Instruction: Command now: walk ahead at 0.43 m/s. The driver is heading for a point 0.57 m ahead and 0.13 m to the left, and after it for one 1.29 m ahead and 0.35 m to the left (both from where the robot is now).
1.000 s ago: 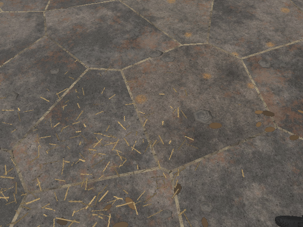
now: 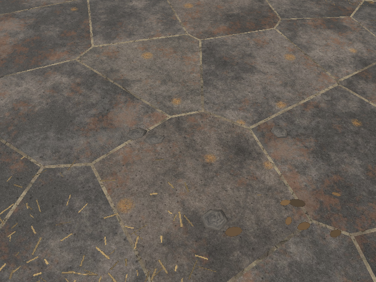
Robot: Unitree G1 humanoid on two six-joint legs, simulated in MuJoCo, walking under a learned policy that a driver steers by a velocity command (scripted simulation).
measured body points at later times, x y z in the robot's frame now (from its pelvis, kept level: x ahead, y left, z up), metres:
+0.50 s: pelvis +0.23 -0.06 +0.00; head +0.26 -0.05 +0.45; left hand +0.24 +0.23 -0.12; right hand +0.43 -0.31 -0.11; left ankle +0.33 +0.11 -0.68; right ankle +0.23 -0.16 -0.75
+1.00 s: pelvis +0.34 -0.01 -0.01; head +0.38 +0.03 +0.44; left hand +0.37 +0.31 -0.12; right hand +0.61 -0.20 -0.10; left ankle +0.38 +0.10 -0.75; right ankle +0.46 -0.14 -0.71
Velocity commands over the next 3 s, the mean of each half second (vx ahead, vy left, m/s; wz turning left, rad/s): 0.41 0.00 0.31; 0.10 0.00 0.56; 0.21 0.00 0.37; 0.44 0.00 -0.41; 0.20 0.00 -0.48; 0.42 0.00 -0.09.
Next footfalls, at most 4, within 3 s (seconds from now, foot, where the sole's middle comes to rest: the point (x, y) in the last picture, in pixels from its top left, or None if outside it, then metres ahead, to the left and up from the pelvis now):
0.20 right None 0.27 -0.16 -0.78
0.68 left None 0.41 0.11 -0.78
1.12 right None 0.49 -0.10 -0.78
1.54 left None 0.39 0.18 -0.78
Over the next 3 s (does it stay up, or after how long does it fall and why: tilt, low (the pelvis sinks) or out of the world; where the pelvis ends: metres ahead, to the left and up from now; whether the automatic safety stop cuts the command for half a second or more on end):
stays up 0.97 0.20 -0.02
